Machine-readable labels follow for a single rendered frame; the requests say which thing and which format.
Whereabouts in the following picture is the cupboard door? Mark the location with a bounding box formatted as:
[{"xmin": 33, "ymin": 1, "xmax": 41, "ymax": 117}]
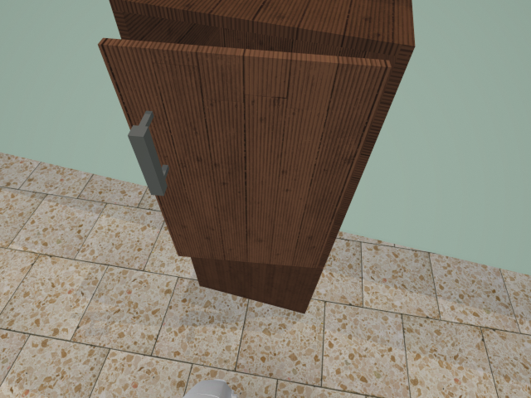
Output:
[{"xmin": 98, "ymin": 38, "xmax": 392, "ymax": 268}]

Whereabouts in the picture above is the left robot thigh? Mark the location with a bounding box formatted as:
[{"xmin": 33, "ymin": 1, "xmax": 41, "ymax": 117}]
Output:
[{"xmin": 183, "ymin": 380, "xmax": 237, "ymax": 398}]

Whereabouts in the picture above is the handle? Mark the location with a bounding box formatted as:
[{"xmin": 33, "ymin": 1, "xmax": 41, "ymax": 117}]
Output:
[{"xmin": 128, "ymin": 110, "xmax": 169, "ymax": 196}]

